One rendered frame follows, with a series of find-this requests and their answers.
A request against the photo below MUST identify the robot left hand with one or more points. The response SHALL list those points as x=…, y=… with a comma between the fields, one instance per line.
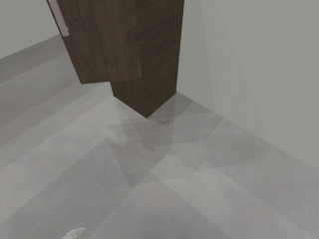
x=75, y=233

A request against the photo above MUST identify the cupboard door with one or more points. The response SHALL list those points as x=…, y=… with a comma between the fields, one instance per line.
x=101, y=41

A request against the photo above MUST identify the handle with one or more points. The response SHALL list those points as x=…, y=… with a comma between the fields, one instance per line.
x=58, y=15

